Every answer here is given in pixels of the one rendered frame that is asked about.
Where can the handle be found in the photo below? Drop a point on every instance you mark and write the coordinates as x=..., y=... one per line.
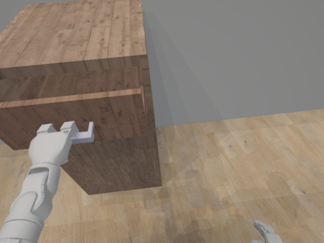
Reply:
x=84, y=137

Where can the drawer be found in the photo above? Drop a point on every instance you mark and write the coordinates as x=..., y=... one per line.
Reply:
x=114, y=99

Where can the robot left forearm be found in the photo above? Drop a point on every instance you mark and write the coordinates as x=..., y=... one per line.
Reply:
x=31, y=208

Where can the left robot hand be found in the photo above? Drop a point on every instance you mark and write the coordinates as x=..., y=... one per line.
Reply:
x=50, y=146

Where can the right robot hand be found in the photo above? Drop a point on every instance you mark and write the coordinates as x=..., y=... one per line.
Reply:
x=267, y=232

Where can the cabinet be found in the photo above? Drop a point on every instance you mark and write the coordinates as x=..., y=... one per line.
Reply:
x=86, y=35

